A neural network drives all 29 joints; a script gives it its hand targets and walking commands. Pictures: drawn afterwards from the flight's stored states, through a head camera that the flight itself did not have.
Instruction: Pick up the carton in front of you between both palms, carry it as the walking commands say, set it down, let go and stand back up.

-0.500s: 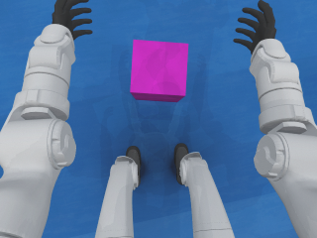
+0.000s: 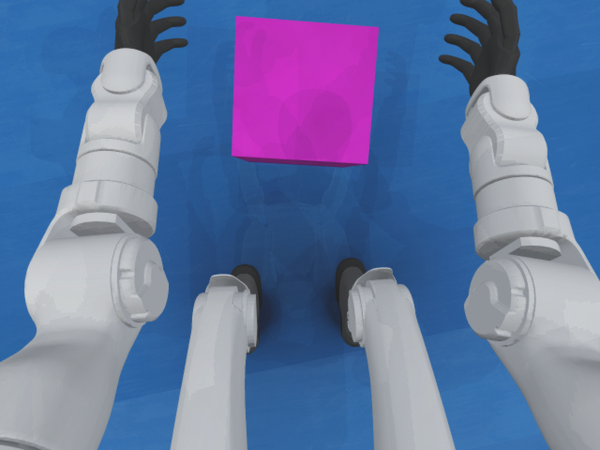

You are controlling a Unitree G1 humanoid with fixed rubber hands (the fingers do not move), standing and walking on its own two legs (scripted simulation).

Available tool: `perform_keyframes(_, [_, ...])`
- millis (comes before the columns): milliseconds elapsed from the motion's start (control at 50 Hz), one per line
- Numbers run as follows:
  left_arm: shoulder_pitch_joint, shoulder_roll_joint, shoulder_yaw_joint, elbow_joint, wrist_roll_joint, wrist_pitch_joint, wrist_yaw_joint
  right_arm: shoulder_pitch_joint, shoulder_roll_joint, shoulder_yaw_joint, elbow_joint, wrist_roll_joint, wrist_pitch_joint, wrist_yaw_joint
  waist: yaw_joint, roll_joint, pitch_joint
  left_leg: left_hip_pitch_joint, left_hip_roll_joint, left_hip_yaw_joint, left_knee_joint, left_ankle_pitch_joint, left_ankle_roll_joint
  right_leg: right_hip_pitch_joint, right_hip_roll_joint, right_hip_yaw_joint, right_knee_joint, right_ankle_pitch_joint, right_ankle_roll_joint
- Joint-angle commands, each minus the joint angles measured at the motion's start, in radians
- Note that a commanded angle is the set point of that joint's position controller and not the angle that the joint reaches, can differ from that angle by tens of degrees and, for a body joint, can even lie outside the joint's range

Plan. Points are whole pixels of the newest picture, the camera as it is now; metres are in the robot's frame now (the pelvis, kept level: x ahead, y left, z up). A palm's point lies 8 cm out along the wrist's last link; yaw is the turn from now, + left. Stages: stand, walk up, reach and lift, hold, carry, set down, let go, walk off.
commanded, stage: reach and lift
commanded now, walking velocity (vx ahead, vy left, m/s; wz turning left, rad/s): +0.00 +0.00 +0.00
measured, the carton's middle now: (300, 107) +0.52 -0.01 -0.44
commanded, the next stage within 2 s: none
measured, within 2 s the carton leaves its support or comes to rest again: leaves its support in 1.44 s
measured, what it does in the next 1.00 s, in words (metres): lowers itself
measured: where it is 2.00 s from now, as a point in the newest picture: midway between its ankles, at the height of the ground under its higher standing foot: (300, 320)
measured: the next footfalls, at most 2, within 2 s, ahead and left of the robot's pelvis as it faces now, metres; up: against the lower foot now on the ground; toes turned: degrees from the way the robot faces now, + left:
none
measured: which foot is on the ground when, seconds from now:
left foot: down 0.00-1.00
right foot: down 0.00-1.00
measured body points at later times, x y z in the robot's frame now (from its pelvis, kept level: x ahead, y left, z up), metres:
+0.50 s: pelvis -0.06 +0.00 -0.18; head +0.33 +0.01 +0.04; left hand +0.54 +0.17 -0.36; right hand +0.52 -0.19 -0.36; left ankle +0.06 +0.12 -0.53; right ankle +0.07 -0.13 -0.53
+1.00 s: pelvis -0.05 +0.00 -0.19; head +0.33 +0.01 +0.04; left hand +0.54 +0.15 -0.37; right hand +0.52 -0.17 -0.37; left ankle +0.06 +0.12 -0.53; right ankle +0.06 -0.13 -0.53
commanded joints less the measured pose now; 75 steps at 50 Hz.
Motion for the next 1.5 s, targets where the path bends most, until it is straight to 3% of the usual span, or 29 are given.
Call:
perform_keyframes(0, [-0.260,0.165,-0.060,-0.106,-0.070,-0.018,0.027,-0.223,-0.142,0.070,-0.095,0.070,-0.013,-0.021,-0.001,0.028,-1.083,0.508,-0.061,0.046,0.104,0.557,-0.019,0.541,0.057,-0.050,0.109,0.588,0.047])
perform_keyframes(80, [-0.377,0.222,-0.148,-0.117,-0.170,0.001,0.050,-0.332,-0.210,0.157,-0.106,0.168,0.007,-0.047,-0.009,0.042,-1.165,0.531,-0.053,0.060,0.234,0.488,-0.020,0.501,0.049,-0.072,0.230,0.493,0.046])
perform_keyframes(160, [-0.505,0.257,-0.219,-0.099,-0.248,0.029,0.060,-0.459,-0.264,0.207,-0.087,0.231,0.035,-0.070,-0.025,0.057,-1.152,0.522,-0.038,0.074,0.316,0.335,-0.017,0.444,0.033,-0.095,0.309,0.331,0.038])
perform_keyframes(240, [-0.591,0.278,-0.252,-0.007,-0.279,0.050,0.059,-0.548,-0.282,0.225,0.003,0.250,0.054,-0.076,-0.027,0.058,-1.017,0.442,-0.019,0.075,0.366,0.165,-0.013,0.379,0.012,-0.095,0.364,0.174,0.030])
perform_keyframes(300, [-0.624,0.285,-0.254,0.073,-0.275,0.042,0.051,-0.598,-0.281,0.228,0.085,0.247,0.045,-0.069,-0.020,0.049,-0.905,0.363,-0.009,0.063,0.407,0.109,-0.009,0.332,0.003,-0.085,0.408,0.122,0.029])
perform_keyframes(440, [-0.693,0.306,-0.275,0.154,-0.282,0.001,0.038,-0.676,-0.298,0.226,0.189,0.239,0.001,-0.054,-0.019,0.041,-0.781,0.307,-0.001,0.041,0.509,0.143,-0.014,0.286,-0.006,-0.070,0.513,0.152,0.026])
perform_keyframes(540, [-0.727,0.306,-0.298,0.100,-0.299,-0.027,0.042,-0.705,-0.307,0.248,0.148,0.256,-0.029,-0.057,-0.021,0.053,-0.816,0.326,-0.004,0.042,0.568,0.257,-0.016,0.307,0.002,-0.067,0.575,0.271,0.021])
perform_keyframes(660, [-0.633,0.268,-0.317,0.071,-0.307,-0.045,0.048,-0.599,-0.271,0.254,0.132,0.265,-0.049,-0.068,-0.024,0.057,-0.903,0.374,-0.019,0.048,0.610,0.383,-0.018,0.367,0.024,-0.073,0.611,0.407,0.025])
perform_keyframes(780, [-0.572,0.246,-0.296,0.112,-0.291,-0.038,0.053,-0.547,-0.244,0.249,0.149,0.254,-0.041,-0.068,-0.014,0.045,-0.800,0.310,-0.026,0.043,0.582,0.304,-0.020,0.297,0.022,-0.071,0.585,0.315,0.025])
perform_keyframes(920, [-0.654,0.205,-0.318,0.124,-0.294,-0.032,0.041,-0.635,-0.202,0.273,0.149,0.262,-0.035,-0.061,-0.010,0.038,-0.735,0.275,-0.021,0.043,0.562,0.205,-0.013,0.281,0.021,-0.070,0.567,0.224,0.025])
perform_keyframes(1020, [-0.712,0.085,-0.316,0.118,-0.254,-0.022,0.028,-0.700,-0.091,0.262,0.152,0.219,-0.026,-0.048,-0.014,0.044,-0.691,0.292,-0.038,0.045,0.550,0.158,-0.013,0.304,0.041,-0.078,0.560,0.184,0.020])
perform_keyframes(1060, [-0.783,-0.197,-0.353,0.096,-0.236,-0.003,-0.030,-0.793,0.179,0.300,0.125,0.194,-0.008,0.013,-0.016,0.042,-0.659,0.293,-0.058,0.044,0.549,0.155,-0.006,0.289,0.062,-0.085,0.561,0.174,0.012])
perform_keyframes(1100, [-0.835,-0.547,-0.378,0.104,-0.205,0.028,-0.121,-0.883,0.524,0.340,0.094,0.163,0.027,0.106,-0.017,0.049,-0.608,0.278,-0.080,0.055,0.561,0.145,-0.005,0.263,0.080,-0.092,0.577,0.159,0.007])
perform_keyframes(1120, [-0.814,-0.661,-0.359,0.089,-0.184,0.045,-0.160,-0.895,0.622,0.344,0.079,0.149,0.048,0.150,-0.011,0.056,-0.577,0.263,-0.091,0.063,0.566,0.134,0.000,0.234,0.085,-0.097,0.583,0.140,0.008])
perform_keyframes(1160, [-0.781,-0.782,-0.337,0.055,-0.158,0.072,-0.219,-0.900,0.724,0.349,0.044,0.133,0.083,0.211,0.001,0.048,-0.535,0.207,-0.100,0.079,0.572,0.118,0.012,0.197,0.095,-0.103,0.587,0.114,0.004])
perform_keyframes(1220, [-0.766,-0.861,-0.346,0.017,-0.164,0.101,-0.262,-0.890,0.802,0.373,-0.011,0.135,0.115,0.257,0.000,0.032,-0.527,0.177,-0.100,0.085,0.584,0.120,0.027,0.186,0.100,-0.105,0.594,0.116,-0.005])
perform_keyframes(1300, [-0.766,-0.941,-0.416,-0.091,-0.212,0.113,-0.264,-0.878,0.888,0.432,-0.097,0.206,0.127,0.272,0.003,0.053,-0.718,0.266,-0.102,0.089,0.594,0.228,0.028,0.248,0.102,-0.109,0.610,0.227,-0.012])
perform_keyframes(1380, [-0.812,-1.054,-0.512,-0.279,-0.272,0.127,-0.242,-0.936,0.990,0.541,-0.260,0.289,0.139,0.253,0.008,0.057,-1.170,0.491,-0.109,0.096,0.605,0.475,0.014,0.402,0.106,-0.124,0.617,0.450,0.002])
perform_keyframes(1440, [-0.854,-1.116,-0.569,-0.451,-0.297,0.147,-0.220,-0.934,1.050,0.586,-0.405,0.299,0.166,0.242,0.005,0.069,-1.540,0.660,-0.123,0.102,0.593,0.657,0.001,0.482,0.120,-0.136,0.598,0.587,0.009])
perform_keyframes(1480, [-0.854,-1.158,-0.618,-0.543,-0.298,0.162,-0.191,-0.944,1.078,0.643,-0.499,0.309,0.184,0.218,0.010,0.071,-1.723,0.719,-0.134,0.109,0.568,0.675,-0.005,0.525,0.132,-0.136,0.581,0.605,0.012])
